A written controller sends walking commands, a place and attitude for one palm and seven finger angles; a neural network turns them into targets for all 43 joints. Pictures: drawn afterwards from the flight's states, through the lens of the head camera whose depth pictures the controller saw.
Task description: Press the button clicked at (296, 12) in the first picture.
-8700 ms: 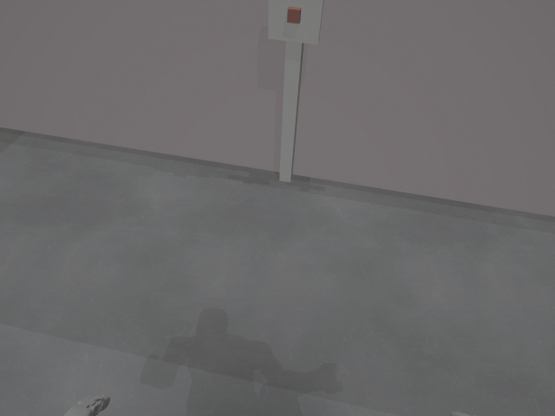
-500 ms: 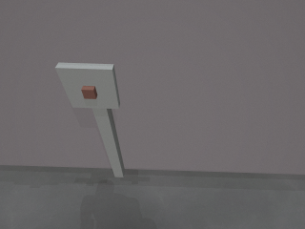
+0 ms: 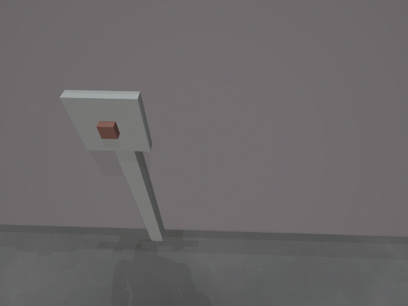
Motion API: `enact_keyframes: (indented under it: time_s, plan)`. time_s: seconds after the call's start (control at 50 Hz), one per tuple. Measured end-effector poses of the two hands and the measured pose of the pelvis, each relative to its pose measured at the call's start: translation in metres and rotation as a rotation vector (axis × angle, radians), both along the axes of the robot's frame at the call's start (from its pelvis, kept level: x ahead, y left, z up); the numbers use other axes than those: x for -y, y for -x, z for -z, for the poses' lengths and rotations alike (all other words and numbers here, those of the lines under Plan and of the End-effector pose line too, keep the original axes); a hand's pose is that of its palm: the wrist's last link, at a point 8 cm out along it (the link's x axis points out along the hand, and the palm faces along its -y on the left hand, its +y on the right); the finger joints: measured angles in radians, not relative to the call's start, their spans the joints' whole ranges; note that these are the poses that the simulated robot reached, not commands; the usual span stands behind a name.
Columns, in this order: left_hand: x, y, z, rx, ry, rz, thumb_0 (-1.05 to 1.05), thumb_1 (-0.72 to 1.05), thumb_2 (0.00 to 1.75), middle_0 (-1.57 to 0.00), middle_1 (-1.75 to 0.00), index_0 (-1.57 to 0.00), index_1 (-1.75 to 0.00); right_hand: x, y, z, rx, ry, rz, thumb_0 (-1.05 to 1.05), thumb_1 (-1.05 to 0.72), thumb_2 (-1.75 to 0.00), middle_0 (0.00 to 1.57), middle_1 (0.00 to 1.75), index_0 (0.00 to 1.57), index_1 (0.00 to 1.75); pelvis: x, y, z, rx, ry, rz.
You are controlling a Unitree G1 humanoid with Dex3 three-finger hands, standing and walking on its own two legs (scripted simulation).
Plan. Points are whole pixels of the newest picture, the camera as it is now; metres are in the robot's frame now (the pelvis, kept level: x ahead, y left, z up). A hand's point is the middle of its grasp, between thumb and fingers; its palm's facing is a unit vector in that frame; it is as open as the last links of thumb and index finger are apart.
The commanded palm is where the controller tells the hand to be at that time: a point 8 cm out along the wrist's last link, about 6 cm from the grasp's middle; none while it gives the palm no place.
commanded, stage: come to a stop and stand still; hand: left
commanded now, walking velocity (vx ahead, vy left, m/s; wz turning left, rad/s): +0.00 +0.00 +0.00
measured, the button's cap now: (108, 129) +0.50 +0.28 +0.05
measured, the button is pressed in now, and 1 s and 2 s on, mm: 0 0 0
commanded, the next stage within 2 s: look again from close up in 0.26 s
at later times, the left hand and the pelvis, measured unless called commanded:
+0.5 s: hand out of the picture -0.03 +0.16 -0.17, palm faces -0.01 -0.98 -0.19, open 7.4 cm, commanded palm none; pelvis +0.00 +0.00 +0.00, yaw -3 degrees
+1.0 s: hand out of the picture +0.02 +0.23 -0.16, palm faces +0.09 -0.98 -0.20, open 7.4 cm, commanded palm +0.08 +0.27 -0.07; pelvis -0.03 +0.05 +0.00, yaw -2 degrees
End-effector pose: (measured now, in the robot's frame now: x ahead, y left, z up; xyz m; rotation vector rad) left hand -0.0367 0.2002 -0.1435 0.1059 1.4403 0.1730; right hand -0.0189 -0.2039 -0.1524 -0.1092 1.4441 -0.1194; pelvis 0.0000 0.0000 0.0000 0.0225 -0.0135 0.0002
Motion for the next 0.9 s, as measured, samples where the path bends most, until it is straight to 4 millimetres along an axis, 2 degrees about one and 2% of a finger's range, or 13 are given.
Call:
enact_keyframes:
  time_s: [0.28, 0.42, 0.48, 0.56, 0.72, 0.8, 0.9]
  plan:
    - [0.008, -0.004, 0.002, -0.006, -0.002, -0.006, 0.00, 0.91, 0.90, -0.20, -0.30, -0.20, -0.30, 0.014, -0.012, 0.000, 0.012, 0.018, 0.001, 0.01, -0.92, -0.90, 0.20, 0.30, 0.20, 0.30, 0.009, -0.007, 0.001, 0.006, 0.002, 0.003]
    - [0.006, -0.001, -0.001, -0.003, -0.012, 0.012, 0.00, 0.91, 0.90, -0.20, -0.30, -0.20, -0.30, 0.018, -0.016, -0.004, 0.028, 0.035, 0.016, 0.01, -0.93, -0.89, 0.20, 0.30, 0.20, 0.30, 0.006, -0.003, 0.000, -0.009, 0.018, 0.017]
    - [-0.003, -0.003, -0.002, 0.007, -0.012, 0.054, 0.00, 0.91, 0.90, -0.20, -0.30, -0.20, -0.30, 0.019, -0.021, -0.008, 0.094, 0.050, 0.046, 0.01, -0.93, -0.89, 0.20, 0.30, 0.20, 0.30, -0.001, 0.003, -0.001, -0.017, 0.017, 0.041]
    - [-0.024, -0.013, 0.007, 0.039, -0.021, 0.093, 0.01, 0.91, 0.90, -0.20, -0.30, -0.20, -0.30, 0.011, -0.026, -0.005, 0.173, 0.067, 0.059, 0.01, -0.92, -0.90, 0.20, 0.30, 0.20, 0.30, -0.012, 0.009, 0.008, -0.010, 0.035, 0.051]
    - [-0.056, -0.041, 0.005, 0.156, -0.037, 0.095, 0.01, 0.91, 0.90, -0.20, -0.30, -0.20, -0.30, -0.010, -0.010, -0.009, 0.160, 0.075, 0.007, 0.01, -0.94, -0.89, 0.20, 0.30, 0.20, 0.30, -0.032, 0.023, 0.006, 0.014, 0.033, 0.041]
    - [-0.065, -0.042, 0.003, 0.159, -0.035, 0.110, 0.00, 0.91, 0.90, -0.20, -0.30, -0.20, -0.30, -0.019, 0.003, -0.010, 0.133, 0.063, -0.001, 0.01, -0.94, -0.89, 0.20, 0.30, 0.20, 0.30, -0.040, 0.028, 0.004, 0.002, 0.027, 0.040]
    - [-0.072, -0.030, 0.003, 0.108, -0.029, 0.114, 0.00, 0.91, 0.90, -0.20, -0.30, -0.20, -0.30, -0.030, 0.017, -0.010, 0.085, 0.048, 0.003, 0.01, -0.92, -0.89, 0.20, 0.30, 0.20, 0.30, -0.046, 0.028, 0.002, -0.014, 0.023, 0.039]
